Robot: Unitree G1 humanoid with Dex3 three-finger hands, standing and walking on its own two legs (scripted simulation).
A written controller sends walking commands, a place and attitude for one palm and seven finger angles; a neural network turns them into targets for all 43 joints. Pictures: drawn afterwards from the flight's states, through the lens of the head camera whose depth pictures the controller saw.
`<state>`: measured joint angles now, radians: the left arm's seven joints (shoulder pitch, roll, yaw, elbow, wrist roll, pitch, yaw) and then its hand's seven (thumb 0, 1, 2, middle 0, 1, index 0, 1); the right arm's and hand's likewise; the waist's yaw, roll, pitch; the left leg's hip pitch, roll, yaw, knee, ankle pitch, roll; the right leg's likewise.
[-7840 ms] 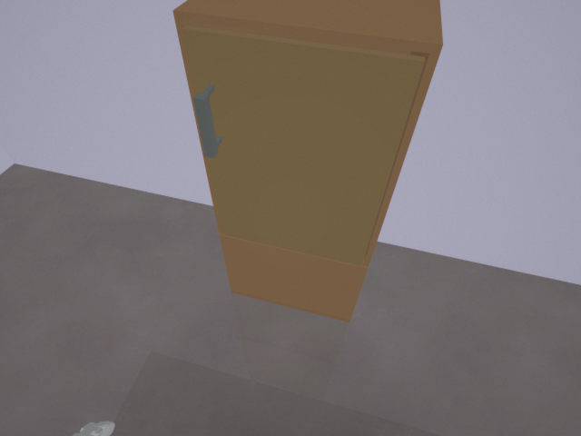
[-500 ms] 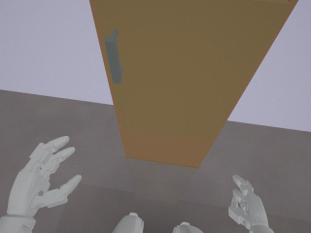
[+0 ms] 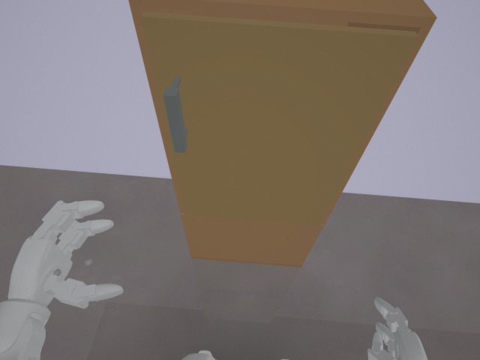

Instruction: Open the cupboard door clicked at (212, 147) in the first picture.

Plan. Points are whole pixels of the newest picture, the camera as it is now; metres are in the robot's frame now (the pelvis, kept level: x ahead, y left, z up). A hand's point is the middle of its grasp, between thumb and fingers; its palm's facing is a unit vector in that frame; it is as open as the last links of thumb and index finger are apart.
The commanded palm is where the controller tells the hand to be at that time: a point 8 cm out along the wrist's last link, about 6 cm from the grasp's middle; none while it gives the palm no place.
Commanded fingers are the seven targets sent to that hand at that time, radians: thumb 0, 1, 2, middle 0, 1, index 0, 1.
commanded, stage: raise the hand with hooked fingers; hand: left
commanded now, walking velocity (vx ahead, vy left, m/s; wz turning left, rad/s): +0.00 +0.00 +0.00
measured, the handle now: (178, 116) +0.53 +0.16 +0.10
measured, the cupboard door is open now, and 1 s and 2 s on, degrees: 0 0 0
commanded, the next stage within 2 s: move the hooked fingers beside the handle in 1.00 s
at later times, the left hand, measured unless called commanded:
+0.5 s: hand (44, 211) +0.29 +0.30 +0.12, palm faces +0.03 -1.00 -0.04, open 14.0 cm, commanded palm +0.26 +0.34 +0.12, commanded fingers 0.00 -0.50 0.30 -0.30 -1.20 -0.30 -1.20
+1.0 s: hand (60, 206) +0.30 +0.28 +0.12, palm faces +0.03 -1.00 -0.02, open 14.0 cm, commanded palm +0.27 +0.33 +0.12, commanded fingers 0.00 -0.50 0.30 -0.30 -1.20 -0.30 -1.20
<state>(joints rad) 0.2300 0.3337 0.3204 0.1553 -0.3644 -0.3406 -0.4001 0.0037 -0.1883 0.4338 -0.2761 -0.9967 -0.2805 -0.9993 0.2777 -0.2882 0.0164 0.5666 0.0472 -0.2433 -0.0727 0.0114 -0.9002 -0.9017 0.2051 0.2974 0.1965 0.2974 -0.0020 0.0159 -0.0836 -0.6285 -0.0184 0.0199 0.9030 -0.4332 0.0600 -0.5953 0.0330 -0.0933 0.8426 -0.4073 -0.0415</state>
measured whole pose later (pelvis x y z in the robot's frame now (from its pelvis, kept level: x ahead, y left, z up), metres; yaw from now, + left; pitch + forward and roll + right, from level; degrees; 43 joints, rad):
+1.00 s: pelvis +0.01 +0.00 +0.02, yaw +0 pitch +5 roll -2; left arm -0.08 0.44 0.42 0.39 -0.35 -0.16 -0.49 -0.01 -0.50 0.30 -0.30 -1.20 -0.30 -1.20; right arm 0.28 -0.27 0.06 0.58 0.06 -0.20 -0.09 0.01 -0.90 -0.90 0.21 0.30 0.20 0.30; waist 0.01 0.02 -0.06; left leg -0.46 -0.03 0.02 0.73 -0.36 0.07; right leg -0.43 0.03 -0.08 0.66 -0.33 -0.03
